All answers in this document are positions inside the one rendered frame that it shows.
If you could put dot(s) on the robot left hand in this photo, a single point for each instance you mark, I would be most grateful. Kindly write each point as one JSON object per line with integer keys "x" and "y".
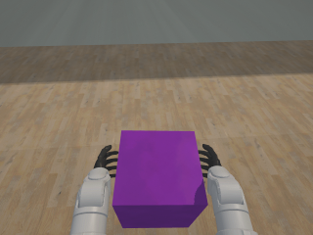
{"x": 102, "y": 160}

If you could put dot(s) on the right robot forearm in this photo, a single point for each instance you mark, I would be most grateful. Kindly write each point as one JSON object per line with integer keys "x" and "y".
{"x": 229, "y": 203}

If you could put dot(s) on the robot right hand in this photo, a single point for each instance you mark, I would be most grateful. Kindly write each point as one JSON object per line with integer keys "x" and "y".
{"x": 212, "y": 158}

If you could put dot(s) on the left robot forearm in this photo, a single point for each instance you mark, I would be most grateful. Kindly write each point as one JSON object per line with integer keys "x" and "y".
{"x": 91, "y": 209}

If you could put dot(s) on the carton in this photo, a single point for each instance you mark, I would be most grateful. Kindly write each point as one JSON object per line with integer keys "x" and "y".
{"x": 158, "y": 180}

